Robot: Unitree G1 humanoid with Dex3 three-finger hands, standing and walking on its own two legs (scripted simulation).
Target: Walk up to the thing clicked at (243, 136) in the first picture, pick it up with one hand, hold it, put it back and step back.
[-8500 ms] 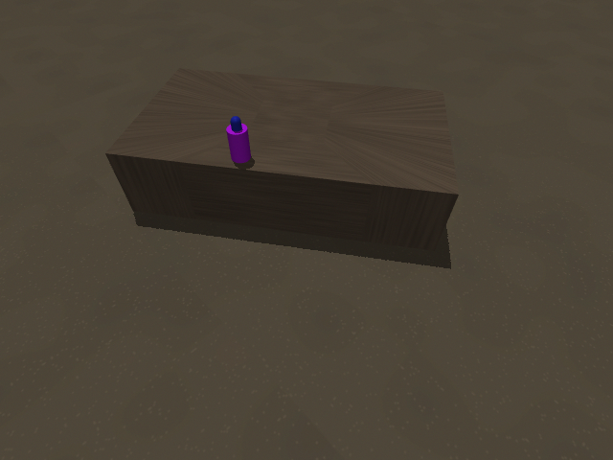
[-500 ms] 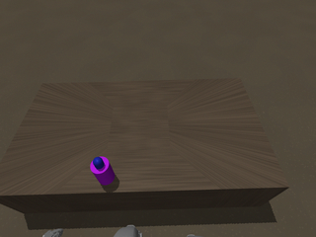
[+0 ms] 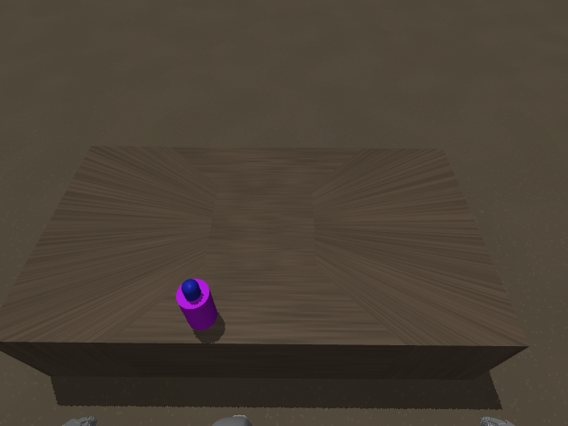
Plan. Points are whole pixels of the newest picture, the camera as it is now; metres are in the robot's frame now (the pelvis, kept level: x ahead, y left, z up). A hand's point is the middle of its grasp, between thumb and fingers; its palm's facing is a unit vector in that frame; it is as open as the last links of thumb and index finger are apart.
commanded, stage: walk up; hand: left
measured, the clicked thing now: (196, 300) +0.44 +0.25 -0.33
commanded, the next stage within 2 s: stand in 0.86 s
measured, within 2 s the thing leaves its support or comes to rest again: neither
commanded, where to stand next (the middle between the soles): +0.06 +0.02 m, yaw +2 degrees
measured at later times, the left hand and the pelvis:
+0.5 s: hand out of the picture +0.10 +0.26 -0.13, palm faces -0.02 -0.94 -0.34, open 7.4 cm; pelvis +0.01 +0.00 +0.03, yaw +0 degrees
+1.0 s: hand out of the picture +0.10 +0.25 -0.13, palm faces -0.02 -0.94 -0.34, open 7.4 cm; pelvis +0.02 +0.00 +0.03, yaw +1 degrees
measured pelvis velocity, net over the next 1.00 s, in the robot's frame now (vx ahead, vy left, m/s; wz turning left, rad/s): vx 0.02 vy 0.00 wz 0.01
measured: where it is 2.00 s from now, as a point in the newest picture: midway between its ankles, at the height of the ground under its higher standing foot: outside the picture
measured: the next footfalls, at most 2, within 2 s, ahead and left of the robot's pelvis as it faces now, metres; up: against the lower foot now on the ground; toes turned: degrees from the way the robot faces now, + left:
none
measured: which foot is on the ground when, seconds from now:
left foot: down 0.00-1.00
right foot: down 0.00-1.00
